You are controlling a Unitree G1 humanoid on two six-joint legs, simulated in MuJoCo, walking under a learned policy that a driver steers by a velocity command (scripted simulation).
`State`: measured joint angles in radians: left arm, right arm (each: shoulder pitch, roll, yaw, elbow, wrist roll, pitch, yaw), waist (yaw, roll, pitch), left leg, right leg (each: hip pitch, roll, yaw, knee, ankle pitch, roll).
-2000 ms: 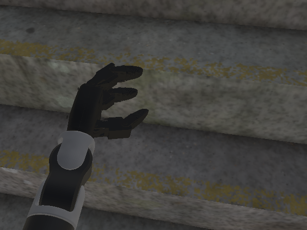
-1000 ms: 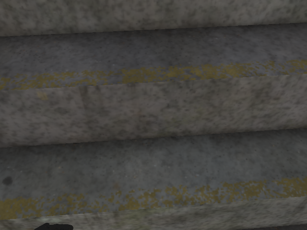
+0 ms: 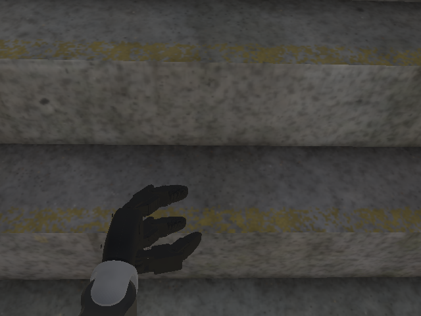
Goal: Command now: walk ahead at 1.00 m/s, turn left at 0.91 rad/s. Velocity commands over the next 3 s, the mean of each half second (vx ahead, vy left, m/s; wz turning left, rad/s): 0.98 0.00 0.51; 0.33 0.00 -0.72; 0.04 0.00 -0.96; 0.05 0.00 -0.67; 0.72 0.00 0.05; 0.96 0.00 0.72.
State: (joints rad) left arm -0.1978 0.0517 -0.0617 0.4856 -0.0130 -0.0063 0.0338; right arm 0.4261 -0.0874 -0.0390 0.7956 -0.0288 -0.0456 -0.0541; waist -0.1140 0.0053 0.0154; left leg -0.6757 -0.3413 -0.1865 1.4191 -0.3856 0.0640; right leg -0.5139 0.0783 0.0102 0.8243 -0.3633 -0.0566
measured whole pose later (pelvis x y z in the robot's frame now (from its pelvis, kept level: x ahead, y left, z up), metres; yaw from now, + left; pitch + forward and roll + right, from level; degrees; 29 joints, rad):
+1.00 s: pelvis +0.15 +0.30 +0.06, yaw +2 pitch +3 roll -2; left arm -0.15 0.16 -0.03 0.52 -0.01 0.04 -0.05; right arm 0.39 -0.25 0.00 0.74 -0.09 0.04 -0.17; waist -0.04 -0.09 0.00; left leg -0.16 0.06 0.40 0.42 -0.29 0.09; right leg -0.94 -0.01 -0.11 1.81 -0.23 0.01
